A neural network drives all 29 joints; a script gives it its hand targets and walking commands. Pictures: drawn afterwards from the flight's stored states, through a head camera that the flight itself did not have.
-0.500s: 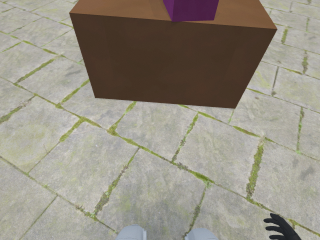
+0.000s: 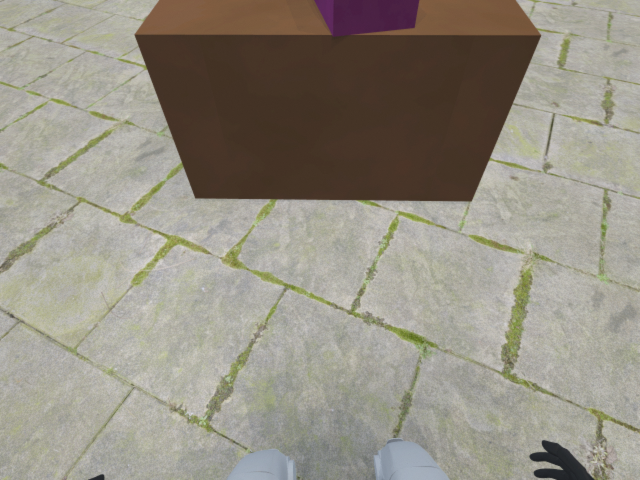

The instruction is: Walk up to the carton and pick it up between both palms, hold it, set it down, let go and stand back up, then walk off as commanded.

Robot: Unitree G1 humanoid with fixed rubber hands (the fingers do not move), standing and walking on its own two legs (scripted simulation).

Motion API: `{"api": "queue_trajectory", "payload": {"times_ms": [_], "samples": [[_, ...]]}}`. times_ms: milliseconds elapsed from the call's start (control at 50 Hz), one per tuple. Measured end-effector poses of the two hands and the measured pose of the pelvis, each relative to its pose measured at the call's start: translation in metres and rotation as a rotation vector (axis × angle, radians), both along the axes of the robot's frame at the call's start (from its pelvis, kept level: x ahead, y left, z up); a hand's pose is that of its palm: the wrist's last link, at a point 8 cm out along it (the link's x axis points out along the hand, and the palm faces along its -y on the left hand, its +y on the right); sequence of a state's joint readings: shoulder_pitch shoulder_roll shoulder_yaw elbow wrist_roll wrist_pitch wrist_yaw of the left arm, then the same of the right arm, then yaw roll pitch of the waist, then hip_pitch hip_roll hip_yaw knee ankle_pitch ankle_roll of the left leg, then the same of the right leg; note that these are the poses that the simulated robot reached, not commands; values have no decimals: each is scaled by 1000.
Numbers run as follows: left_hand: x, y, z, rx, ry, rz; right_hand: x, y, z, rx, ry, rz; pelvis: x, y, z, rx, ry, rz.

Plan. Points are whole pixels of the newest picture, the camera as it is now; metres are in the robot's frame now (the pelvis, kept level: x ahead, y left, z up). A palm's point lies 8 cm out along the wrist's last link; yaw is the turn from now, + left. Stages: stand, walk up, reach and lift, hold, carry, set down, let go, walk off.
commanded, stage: walk off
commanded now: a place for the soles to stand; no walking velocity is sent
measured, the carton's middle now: out of the picture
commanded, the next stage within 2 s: stand in 0.90 s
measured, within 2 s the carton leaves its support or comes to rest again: neither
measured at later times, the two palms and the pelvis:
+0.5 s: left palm out of the picture +0.04 +0.34 -0.11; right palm out of the picture +0.06 -0.27 -0.08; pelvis -0.04 +0.03 +0.00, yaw -1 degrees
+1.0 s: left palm out of the picture +0.05 +0.34 -0.09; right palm out of the picture +0.07 -0.27 -0.07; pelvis -0.03 +0.03 +0.01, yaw +0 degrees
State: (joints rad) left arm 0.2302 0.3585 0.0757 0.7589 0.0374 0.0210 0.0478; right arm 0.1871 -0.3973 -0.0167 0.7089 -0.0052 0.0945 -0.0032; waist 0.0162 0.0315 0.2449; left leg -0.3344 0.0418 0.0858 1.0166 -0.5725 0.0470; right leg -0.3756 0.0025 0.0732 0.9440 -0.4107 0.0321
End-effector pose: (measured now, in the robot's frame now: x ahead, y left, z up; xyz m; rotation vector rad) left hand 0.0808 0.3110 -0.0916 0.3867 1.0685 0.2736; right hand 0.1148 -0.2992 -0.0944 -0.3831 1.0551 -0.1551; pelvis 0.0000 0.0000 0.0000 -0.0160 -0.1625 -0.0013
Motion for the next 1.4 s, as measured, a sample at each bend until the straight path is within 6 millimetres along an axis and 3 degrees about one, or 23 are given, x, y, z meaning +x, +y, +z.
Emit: {"api": "queue_trajectory", "payload": {"times_ms": [120,260,400,540,620,720,980,1260,1400], "samples": [[-21,27,-11,-38,6,14,-16,28,8,-22,-35,12,-18,29,-2,-20,-16,11],[-22,39,-16,-68,-29,5,-32,37,29,-71,-83,14,-28,44,0,-39,-24,2],[-34,37,-18,-69,-6,-6,-48,36,26,-75,-79,13,-40,43,-1,-28,-28,-12],[-39,23,-12,-41,11,-21,-58,20,11,-42,-72,0,-45,27,-4,10,-17,-29],[-44,11,-4,-21,16,-19,-59,8,2,-15,-51,-1,-46,11,-3,21,-6,-24],[-45,6,9,-11,-4,-4,-52,4,6,4,-31,2,-42,5,5,31,21,0],[-33,28,4,-56,-12,-7,-49,30,26,-30,-61,17,-35,32,12,2,38,4],[-17,24,9,-77,-76,-29,-40,29,35,-26,-106,4,-42,31,14,2,44,3],[-24,22,15,-79,-93,-28,-45,28,41,-23,-136,7,-53,29,18,4,42,3]]}}
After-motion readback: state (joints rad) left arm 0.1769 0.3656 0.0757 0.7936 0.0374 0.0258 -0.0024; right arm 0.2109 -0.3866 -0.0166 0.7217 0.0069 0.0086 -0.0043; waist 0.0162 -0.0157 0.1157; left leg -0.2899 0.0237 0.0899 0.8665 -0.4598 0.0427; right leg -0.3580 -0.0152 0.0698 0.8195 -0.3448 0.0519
